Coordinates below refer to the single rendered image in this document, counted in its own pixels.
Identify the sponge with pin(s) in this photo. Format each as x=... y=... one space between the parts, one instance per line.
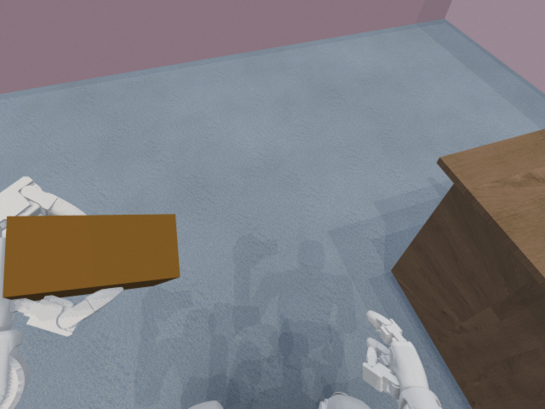
x=68 y=256

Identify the robot right forearm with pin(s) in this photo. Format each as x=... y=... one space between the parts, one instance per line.
x=418 y=398

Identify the table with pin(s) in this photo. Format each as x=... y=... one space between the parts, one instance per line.
x=475 y=273

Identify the robot right hand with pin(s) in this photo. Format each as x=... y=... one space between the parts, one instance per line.
x=400 y=367

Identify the robot left forearm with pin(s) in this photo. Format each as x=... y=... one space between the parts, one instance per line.
x=14 y=371

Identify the robot left hand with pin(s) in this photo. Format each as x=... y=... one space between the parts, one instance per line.
x=26 y=198

